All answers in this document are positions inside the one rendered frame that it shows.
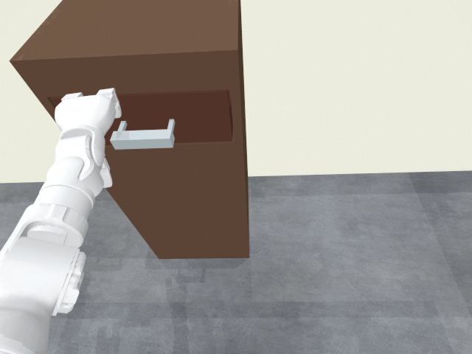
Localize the handle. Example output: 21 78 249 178
110 119 175 150

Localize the drawer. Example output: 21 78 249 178
50 89 233 145

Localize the left robot upper arm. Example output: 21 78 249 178
0 236 86 354

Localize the cabinet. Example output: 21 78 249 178
9 0 249 259

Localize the left robot hand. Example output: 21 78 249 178
55 88 122 188

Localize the robot left forearm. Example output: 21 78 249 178
0 124 105 270

